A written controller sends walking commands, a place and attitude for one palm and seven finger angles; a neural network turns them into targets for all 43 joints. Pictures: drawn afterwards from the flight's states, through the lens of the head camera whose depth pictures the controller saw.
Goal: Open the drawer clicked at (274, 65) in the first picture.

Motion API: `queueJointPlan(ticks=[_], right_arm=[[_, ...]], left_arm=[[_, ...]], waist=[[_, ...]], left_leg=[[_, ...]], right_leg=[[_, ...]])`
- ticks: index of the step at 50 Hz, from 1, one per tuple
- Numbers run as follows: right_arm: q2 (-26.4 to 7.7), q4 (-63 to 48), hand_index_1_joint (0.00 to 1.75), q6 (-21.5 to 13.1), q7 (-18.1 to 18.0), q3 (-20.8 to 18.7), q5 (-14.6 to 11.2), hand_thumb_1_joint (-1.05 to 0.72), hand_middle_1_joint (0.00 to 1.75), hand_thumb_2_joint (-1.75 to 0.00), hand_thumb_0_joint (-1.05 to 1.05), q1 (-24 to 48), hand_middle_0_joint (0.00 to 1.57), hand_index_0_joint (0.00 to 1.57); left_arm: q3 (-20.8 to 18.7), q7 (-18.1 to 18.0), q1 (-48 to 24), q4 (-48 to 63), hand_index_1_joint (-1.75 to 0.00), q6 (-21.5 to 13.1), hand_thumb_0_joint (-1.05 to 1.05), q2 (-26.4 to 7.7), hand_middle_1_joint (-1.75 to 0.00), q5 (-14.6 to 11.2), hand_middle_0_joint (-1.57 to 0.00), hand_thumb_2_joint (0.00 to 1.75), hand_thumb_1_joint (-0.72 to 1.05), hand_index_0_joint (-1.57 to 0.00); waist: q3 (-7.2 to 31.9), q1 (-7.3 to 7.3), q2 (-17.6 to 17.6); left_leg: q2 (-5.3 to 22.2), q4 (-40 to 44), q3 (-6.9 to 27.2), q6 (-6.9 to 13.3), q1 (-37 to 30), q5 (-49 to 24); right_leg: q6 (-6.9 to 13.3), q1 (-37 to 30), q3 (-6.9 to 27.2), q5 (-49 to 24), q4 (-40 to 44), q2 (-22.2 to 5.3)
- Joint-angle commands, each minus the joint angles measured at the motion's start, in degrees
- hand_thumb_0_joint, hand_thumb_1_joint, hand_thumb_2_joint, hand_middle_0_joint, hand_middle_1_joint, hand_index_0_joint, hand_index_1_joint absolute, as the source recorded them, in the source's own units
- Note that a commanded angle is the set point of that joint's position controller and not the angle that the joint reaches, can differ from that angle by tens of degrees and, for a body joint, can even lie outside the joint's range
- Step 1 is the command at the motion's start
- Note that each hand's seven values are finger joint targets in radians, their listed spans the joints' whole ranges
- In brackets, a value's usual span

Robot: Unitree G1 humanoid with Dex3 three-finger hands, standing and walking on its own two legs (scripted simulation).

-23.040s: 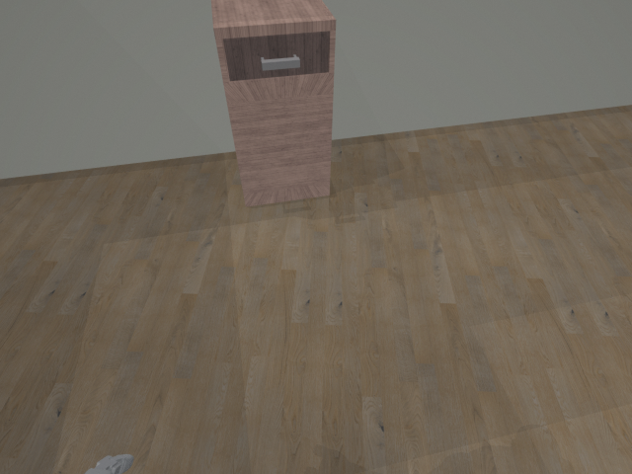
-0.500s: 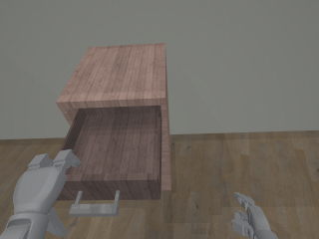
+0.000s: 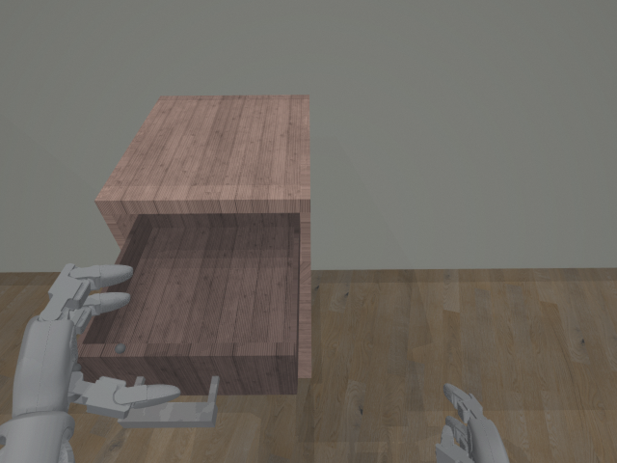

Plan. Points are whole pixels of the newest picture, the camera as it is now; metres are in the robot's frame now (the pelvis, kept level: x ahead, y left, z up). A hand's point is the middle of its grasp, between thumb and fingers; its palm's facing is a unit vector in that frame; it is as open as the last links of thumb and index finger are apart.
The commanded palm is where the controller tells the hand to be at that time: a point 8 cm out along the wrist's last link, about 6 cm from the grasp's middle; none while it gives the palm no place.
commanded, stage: draw the hand back to the body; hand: left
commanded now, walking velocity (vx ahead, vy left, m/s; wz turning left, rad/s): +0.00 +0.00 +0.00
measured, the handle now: (173, 398) +0.22 +0.23 -0.09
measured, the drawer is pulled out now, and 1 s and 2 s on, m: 0.30 0.30 0.30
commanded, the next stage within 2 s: step back with the hand held close in 0.74 s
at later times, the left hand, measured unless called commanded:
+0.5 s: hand (83, 352) +0.17 +0.23 +0.16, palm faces +0.41 -0.82 -0.41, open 9.0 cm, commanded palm +0.12 +0.27 +0.18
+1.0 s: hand (81, 346) +0.17 +0.23 +0.17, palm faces +0.38 -0.80 -0.46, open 7.4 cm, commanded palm +0.10 +0.27 +0.18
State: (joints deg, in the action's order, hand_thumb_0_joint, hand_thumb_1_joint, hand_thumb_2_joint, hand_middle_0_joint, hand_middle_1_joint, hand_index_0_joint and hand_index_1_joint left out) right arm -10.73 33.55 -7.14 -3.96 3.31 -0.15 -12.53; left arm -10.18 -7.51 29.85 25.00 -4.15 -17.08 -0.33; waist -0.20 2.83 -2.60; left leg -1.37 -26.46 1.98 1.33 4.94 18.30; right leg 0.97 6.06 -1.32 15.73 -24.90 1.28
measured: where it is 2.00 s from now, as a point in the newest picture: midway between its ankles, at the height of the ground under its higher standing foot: outside the picture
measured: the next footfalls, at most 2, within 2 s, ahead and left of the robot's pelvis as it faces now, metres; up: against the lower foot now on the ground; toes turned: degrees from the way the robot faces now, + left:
right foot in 1.98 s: -0.16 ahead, -0.14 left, +0.00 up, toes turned -5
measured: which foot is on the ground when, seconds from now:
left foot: down 0.00-1.00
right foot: down 0.00-1.00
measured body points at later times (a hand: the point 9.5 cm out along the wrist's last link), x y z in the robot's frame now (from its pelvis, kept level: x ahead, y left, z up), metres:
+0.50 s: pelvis -0.01 -0.01 +0.00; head -0.03 -0.04 +0.45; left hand +0.14 +0.27 +0.18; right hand +0.19 -0.22 -0.07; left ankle -0.04 +0.10 -0.74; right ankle -0.02 -0.11 -0.74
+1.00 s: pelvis -0.02 -0.01 +0.00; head -0.01 -0.03 +0.45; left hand +0.15 +0.27 +0.19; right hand +0.17 -0.23 -0.08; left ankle -0.04 +0.10 -0.74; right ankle -0.02 -0.11 -0.74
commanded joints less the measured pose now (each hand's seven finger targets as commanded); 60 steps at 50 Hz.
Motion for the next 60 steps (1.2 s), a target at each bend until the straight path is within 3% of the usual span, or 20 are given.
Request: queueJointPlan(ticks=[1,4,9,12,14,17,23,27,28,32,37,38,41,42,43,44,45,47,54,60], right_arm=[[-6.1,-7.8,0.3,-4.0,-0.1,-2.9,0.3,-0.9,0.3,-0.9,0.0,8.6,0.2,0.2],[-6.0,-7.7,0.3,-3.7,0.1,-3.6,0.2,-0.9,0.3,-0.9,0.0,9.2,0.2,0.2],[-6.3,-7.7,0.3,-3.2,0.3,-4.2,0.1,-0.9,0.3,-0.9,0.0,9.8,0.2,0.2],[-6.4,-7.8,0.3,-3.4,0.1,-4.4,0.0,-0.9,0.3,-0.9,0.0,9.7,0.2,0.2],[-6.4,-7.3,0.3,-3.6,-0.2,-4.4,0.1,-0.9,0.3,-0.9,0.0,9.7,0.2,0.2],[-6.1,-7.5,0.3,-3.0,-0.4,-4.5,-0.1,-0.9,0.3,-0.9,0.0,10.2,0.2,0.2],[-6.1,-7.3,0.3,-3.2,-0.6,-4.3,-0.1,-0.9,0.3,-0.9,0.0,10.6,0.2,0.2],[-6.3,-7.6,0.3,-3.3,-0.3,-4.3,0.0,-0.9,0.3,-0.9,0.0,10.5,0.2,0.2],[-6.4,-7.5,0.3,-3.4,-0.3,-4.3,0.0,-0.9,0.3,-0.9,0.0,10.7,0.2,0.2],[-6.2,-7.6,0.3,-3.3,-0.3,-4.3,0.1,-0.9,0.3,-0.9,0.0,10.6,0.2,0.2],[-6.2,-7.4,0.3,-3.3,-0.5,-4.3,0.1,-0.9,0.3,-0.9,0.0,10.7,0.2,0.2],[-6.2,-7.2,0.3,-3.5,-0.5,-4.3,0.1,-0.9,0.3,-0.9,0.0,11.0,0.2,0.2],[-6.2,-7.0,0.3,-3.4,-0.4,-4.4,0.1,-0.9,0.3,-0.9,0.0,10.5,0.2,0.2],[-6.3,-7.2,0.3,-3.5,-0.4,-4.5,0.1,-0.9,0.3,-0.9,0.0,10.7,0.2,0.2],[-6.9,-10.8,0.3,-2.3,0.0,-3.1,-1.1,-0.9,0.3,-0.9,0.0,9.3,0.2,0.2],[-6.2,-8.7,0.3,-1.6,-0.1,-4.1,-0.4,-0.9,0.3,-0.9,0.0,9.4,0.2,0.2],[-6.8,-8.2,0.3,-0.7,0.2,-4.4,-0.1,-0.9,0.3,-0.9,0.0,9.6,0.2,0.2],[-7.5,-8.9,0.3,0.5,0.6,-5.2,-0.2,-0.9,0.3,-0.9,0.0,10.0,0.2,0.2],[-8.0,-10.7,0.3,2.9,0.5,-6.8,-0.8,-0.9,0.3,-0.9,0.0,10.2,0.2,0.2],[-8.0,-12.0,0.3,3.6,-0.2,-7.1,-0.9,-0.9,0.3,-0.9,0.0,9.7,0.2,0.2]], left_arm=[[-9.4,-0.6,-3.0,11.4,-0.88,-4.4,0.0,-9.9,-0.88,-1.9,-0.26,0.51,-0.01,-0.26],[-10.0,0.2,-0.8,10.6,-0.82,-4.9,0.0,-9.1,-0.82,-2.4,-0.26,0.55,0.09,-0.26],[-10.6,0.8,-0.7,13.4,-0.7,-5.7,0.0,-9.5,-0.7,-2.7,-0.25,0.63,0.27,-0.25],[-11.0,0.5,-1.1,15.1,-0.64,-6.0,0.0,-10.1,-0.64,-2.7,-0.24,0.68,0.37,-0.24],[-12.1,0.2,-1.4,15.0,-0.59,-6.1,0.0,-10.9,-0.59,-2.6,-0.23,0.7,0.44,-0.23],[-12.3,0.2,-1.2,13.2,-0.52,-5.8,0.0,-10.5,-0.52,-2.9,-0.22,0.75,0.55,-0.22],[-12.2,0.5,-3.7,12.9,-0.39,-6.3,0.0,-10.2,-0.39,-2.9,-0.21,0.84,0.76,-0.21],[-11.9,0.6,-3.0,12.7,-0.3,-6.4,0.0,-10.1,-0.3,-3.1,-0.2,0.9,0.9,-0.2],[-12.0,0.7,-3.1,12.5,-0.3,-6.2,0.0,-10.1,-0.3,-2.9,-0.2,0.9,0.9,-0.2],[-12.8,0.6,-2.9,12.6,-0.3,-6.3,0.0,-10.9,-0.3,-3.1,-0.2,0.9,0.9,-0.2],[-13.0,0.5,-3.5,13.0,-0.3,-6.5,0.0,-11.2,-0.3,-3.1,-0.2,0.9,0.9,-0.2],[-12.8,0.6,-4.1,13.4,-0.3,-6.4,0.0,-11.2,-0.3,-2.9,-0.2,0.9,0.9,-0.2],[-12.6,0.5,-2.6,12.2,-0.3,-6.5,0.0,-10.5,-0.3,-3.1,-0.2,0.9,0.9,-0.2],[-12.7,0.5,-2.7,12.9,-0.3,-6.5,0.0,-10.8,-0.3,-3.1,-0.2,0.9,0.9,-0.2],[-21.3,-0.2,-13.7,19.3,-0.3,-9.9,0.0,-19.4,-0.3,-3.4,-0.2,0.9,0.9,-0.2],[-19.1,0.2,-7.1,14.2,-0.3,-10.2,0.0,-15.0,-0.3,-3.0,-0.2,0.9,0.9,-0.2],[-16.4,0.6,-2.6,11.2,-0.3,-10.0,0.0,-12.2,-0.3,-2.3,-0.2,0.9,0.9,-0.2],[-15.1,0.9,0.8,11.2,-0.3,-9.9,0.0,-10.9,-0.3,-2.0,-0.2,0.9,0.9,-0.2],[-17.4,0.1,8.3,18.1,-0.3,-10.5,0.0,-13.2,-0.3,-2.2,-0.2,0.9,0.9,-0.2],[-19.2,-0.7,10.2,23.1,-0.3,-9.9,0.0,-15.0,-0.3,-2.5,-0.2,0.9,0.9,-0.2]], waist=[[0.8,0.59,-3.2],[2.9,0.69,0.8],[5.7,0.51,-1.6],[6.8,0.44,-0.2],[6.5,0.46,-1.9],[4.3,0.4,2.2],[1.5,0.45,-2.7],[3.1,0.59,1.0],[2.3,0.69,-1.2],[3.4,0.8,1.3],[3.5,0.65,0.2],[2.4,0.61,-2.9],[3.4,0.64,0.7],[4.1,0.73,-0.4],[-4.6,-1.3,-4.5],[-3.8,-1.42,1.9],[-3.6,-1.57,5.0],[-0.1,-1.83,6.7],[12.6,-2.34,1.8],[13.3,-2.41,-1.4]], left_leg=[[2.8,4.7,-0.6,-1.1,2.1,-21.7],[3.0,4.5,-1.2,-0.8,1.3,-23.1],[2.8,4.4,-1.8,-0.5,-0.2,-22.8],[2.8,4.5,-1.4,-0.4,-0.6,-22.5],[2.5,4.5,-1.7,-0.4,-0.9,-22.2],[2.7,5.0,-1.6,-0.1,-0.3,-20.3],[2.2,5.7,-1.5,-0.3,-0.3,-16.9],[2.4,6.3,-1.0,-0.1,-0.4,-16.7],[2.2,6.3,-1.1,-0.3,-0.2,-16.7],[2.3,6.4,-1.2,-0.1,-0.4,-16.3],[2.1,6.3,-1.4,0.0,-0.8,-16.5],[1.9,6.1,-1.6,-0.3,-0.7,-16.3],[2.0,6.3,-1.2,-0.2,-0.6,-17.1],[2.1,6.3,-1.4,-0.1,-0.9,-17.3],[1.9,5.8,0.4,0.4,5.0,-11.4],[2.1,4.7,1.6,0.5,5.8,-9.5],[2.0,4.0,1.6,0.9,5.3,-9.8],[2.1,2.7,1.1,1.1,4.9,-11.2],[4.0,1.7,1.0,0.6,5.9,-23.7],[6.0,1.5,3.3,0.4,7.4,-31.8]], right_leg=[[1.2,-0.5,-1.8,-16.1,4.2,-1.9],[0.8,-1.8,-1.8,-18.4,4.4,-2.1],[0.5,-2.2,-1.1,-18.7,5.2,-2.5],[0.4,-2.6,-1.1,-18.2,5.1,-2.6],[0.5,-2.3,-1.1,-18.2,5.7,-2.6],[0.2,-1.4,-0.9,-16.8,6.2,-2.5],[0.5,0.3,-0.2,-12.4,8.1,-2.3],[0.3,-1.0,-0.7,-11.9,7.3,-2.2],[0.5,-0.7,-0.3,-11.7,7.9,-2.1],[0.2,-1.2,-0.3,-11.6,7.8,-2.2],[0.2,-1.1,0.0,-12.2,8.2,-2.3],[0.4,-0.5,0.4,-12.0,8.9,-2.2],[0.2,-1.4,-0.3,-12.7,8.3,-2.0],[0.2,-1.8,0.0,-13.0,8.0,-2.2],[0.5,4.6,5.0,-12.9,11.1,-4.6],[0.4,5.9,5.8,-10.9,11.8,-5.5],[0.1,6.7,5.5,-10.1,12.4,-5.3],[-0.1,5.6,5.3,-11.3,11.7,-6.1],[-0.4,-1.7,3.0,-25.4,3.4,-6.7],[-0.5,-0.4,1.2,-26.2,-2.1,-5.0]])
